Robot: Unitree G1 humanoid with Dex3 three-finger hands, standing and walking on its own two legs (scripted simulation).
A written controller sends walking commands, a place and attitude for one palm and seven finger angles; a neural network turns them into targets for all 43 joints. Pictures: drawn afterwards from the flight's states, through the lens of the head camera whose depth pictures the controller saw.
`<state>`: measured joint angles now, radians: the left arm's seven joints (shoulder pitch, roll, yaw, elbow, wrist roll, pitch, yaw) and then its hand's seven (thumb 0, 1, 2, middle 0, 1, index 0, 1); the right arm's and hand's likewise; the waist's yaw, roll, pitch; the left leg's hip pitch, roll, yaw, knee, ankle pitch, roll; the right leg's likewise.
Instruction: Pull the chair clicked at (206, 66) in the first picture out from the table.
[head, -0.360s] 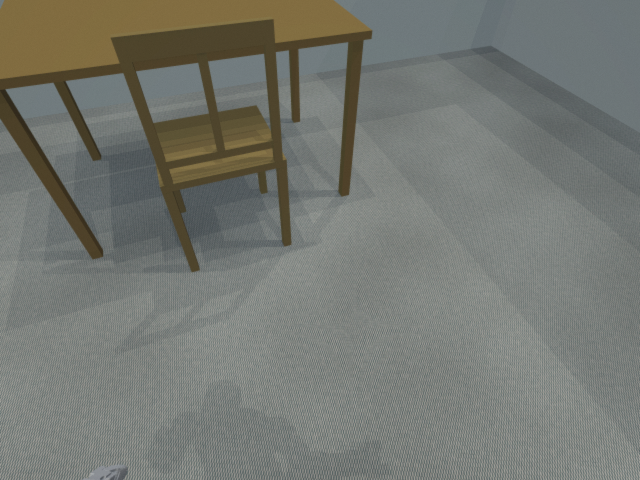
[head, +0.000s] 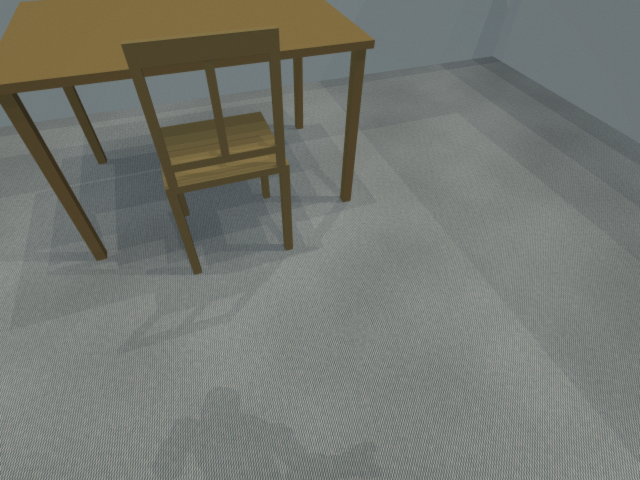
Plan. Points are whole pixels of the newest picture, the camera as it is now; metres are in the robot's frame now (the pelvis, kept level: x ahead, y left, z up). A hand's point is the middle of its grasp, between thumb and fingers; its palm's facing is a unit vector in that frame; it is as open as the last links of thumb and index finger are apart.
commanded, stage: stand and wait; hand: left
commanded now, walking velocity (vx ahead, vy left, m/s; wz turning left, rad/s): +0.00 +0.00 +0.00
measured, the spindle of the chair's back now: (217, 110) +1.08 +0.38 -0.10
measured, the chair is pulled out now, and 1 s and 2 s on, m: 0.00 0.00 0.00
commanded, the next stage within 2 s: look at it before walking up in 0.52 s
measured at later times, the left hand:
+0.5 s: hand out of the picture +0.05 +0.24 -0.16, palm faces -0.02 -0.94 -0.33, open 7.4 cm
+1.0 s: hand out of the picture +0.07 +0.24 -0.15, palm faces -0.03 -0.94 -0.33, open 7.4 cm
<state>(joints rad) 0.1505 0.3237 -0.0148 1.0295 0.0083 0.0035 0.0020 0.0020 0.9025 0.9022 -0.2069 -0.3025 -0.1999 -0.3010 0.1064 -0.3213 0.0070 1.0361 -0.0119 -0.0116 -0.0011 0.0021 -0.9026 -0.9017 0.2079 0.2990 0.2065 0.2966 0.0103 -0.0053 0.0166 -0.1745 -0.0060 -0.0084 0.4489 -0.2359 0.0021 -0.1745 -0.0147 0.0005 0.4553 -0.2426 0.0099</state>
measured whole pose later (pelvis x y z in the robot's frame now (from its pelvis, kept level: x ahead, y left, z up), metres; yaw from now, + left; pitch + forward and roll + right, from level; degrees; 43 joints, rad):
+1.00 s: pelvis -0.01 +0.00 +0.00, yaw +0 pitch -2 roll +0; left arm 0.15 0.33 -0.01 1.08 0.01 -0.01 0.00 0.00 0.90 0.90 -0.21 -0.30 -0.20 -0.30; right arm 0.12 -0.33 0.00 1.11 -0.01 -0.01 0.00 0.00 -0.90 -0.90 0.21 0.30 0.21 0.30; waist 0.01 0.00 0.03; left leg -0.16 0.00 0.00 0.39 -0.20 -0.01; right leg -0.16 0.00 0.01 0.40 -0.20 0.00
